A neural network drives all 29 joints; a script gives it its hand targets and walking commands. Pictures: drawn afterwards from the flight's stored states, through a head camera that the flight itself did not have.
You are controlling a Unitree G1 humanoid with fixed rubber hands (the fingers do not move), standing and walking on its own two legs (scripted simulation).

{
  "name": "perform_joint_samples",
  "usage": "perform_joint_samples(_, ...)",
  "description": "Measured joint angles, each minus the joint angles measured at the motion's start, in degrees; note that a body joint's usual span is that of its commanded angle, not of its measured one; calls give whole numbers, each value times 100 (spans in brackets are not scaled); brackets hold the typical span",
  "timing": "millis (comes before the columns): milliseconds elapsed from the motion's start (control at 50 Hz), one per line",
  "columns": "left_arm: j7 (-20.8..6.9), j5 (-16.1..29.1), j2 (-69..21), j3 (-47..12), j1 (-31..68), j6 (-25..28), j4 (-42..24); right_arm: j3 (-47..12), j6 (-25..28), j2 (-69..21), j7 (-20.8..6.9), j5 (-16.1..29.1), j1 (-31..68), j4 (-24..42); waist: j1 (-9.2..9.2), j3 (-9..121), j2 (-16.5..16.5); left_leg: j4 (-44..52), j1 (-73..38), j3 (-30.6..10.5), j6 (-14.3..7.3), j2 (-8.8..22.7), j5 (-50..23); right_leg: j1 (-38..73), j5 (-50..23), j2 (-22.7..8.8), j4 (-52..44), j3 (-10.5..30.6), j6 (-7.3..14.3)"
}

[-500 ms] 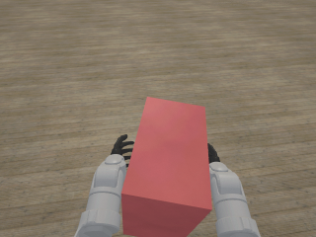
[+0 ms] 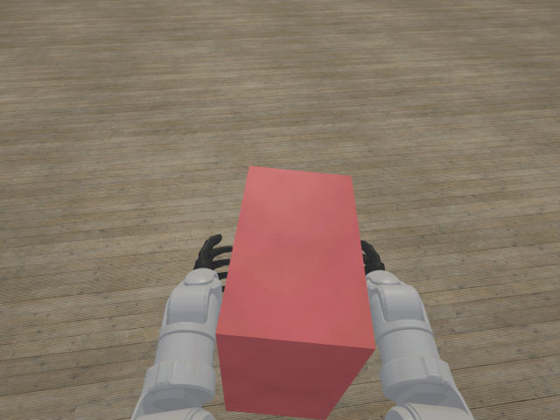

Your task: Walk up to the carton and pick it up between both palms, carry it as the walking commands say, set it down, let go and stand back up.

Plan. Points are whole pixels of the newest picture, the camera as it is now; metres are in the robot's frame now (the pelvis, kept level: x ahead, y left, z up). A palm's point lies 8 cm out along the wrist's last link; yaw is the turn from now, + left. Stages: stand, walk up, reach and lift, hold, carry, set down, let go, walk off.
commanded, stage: reach and lift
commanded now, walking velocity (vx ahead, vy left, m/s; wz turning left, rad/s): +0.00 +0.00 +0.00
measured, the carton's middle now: (287, 294) +0.32 +0.00 -0.01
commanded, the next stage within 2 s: hold in 0.44 s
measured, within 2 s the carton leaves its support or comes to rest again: neither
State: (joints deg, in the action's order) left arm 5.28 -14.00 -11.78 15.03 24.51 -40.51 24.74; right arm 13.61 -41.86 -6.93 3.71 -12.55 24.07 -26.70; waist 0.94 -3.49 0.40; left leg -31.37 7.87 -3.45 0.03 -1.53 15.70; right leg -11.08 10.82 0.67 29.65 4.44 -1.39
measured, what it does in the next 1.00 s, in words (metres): stands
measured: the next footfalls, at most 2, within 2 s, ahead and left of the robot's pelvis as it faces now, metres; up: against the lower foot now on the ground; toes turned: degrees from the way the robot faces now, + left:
none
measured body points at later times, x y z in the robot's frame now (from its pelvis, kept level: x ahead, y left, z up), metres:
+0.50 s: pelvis +0.01 -0.01 +0.00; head -0.04 -0.01 +0.45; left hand +0.31 +0.12 +0.04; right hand +0.31 -0.14 +0.03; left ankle +0.02 +0.12 -0.73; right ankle +0.07 -0.13 -0.73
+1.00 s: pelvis +0.00 +0.00 +0.00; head -0.06 +0.00 +0.45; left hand +0.30 +0.12 +0.04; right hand +0.29 -0.14 +0.03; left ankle +0.03 +0.12 -0.73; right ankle +0.07 -0.13 -0.73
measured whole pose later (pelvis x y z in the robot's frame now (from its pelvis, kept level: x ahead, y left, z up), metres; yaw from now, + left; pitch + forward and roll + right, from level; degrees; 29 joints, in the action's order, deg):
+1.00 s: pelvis +0.00 +0.00 +0.00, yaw +0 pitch -9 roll +0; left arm 3.3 -13.1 -10.4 11.0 20.7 -43.2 22.2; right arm 12.0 -44.6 -9.1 5.2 -12.4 16.8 -19.9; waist 0.8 -2.0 0.0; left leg -31.5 6.6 -4.1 0.3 -1.2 15.7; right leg -9.5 10.8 1.0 29.4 3.9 -1.1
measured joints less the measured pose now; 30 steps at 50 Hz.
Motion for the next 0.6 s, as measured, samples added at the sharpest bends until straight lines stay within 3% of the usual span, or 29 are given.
perform_joint_samples(600, -183, 179, 185, -481, -509, -216, -358, -304, -222, -196, 202, 34, -809, 742, 11, 218, -29, 154, -201, -83, 47, 58, -7, 222, 0, 46, -163, -76, 57)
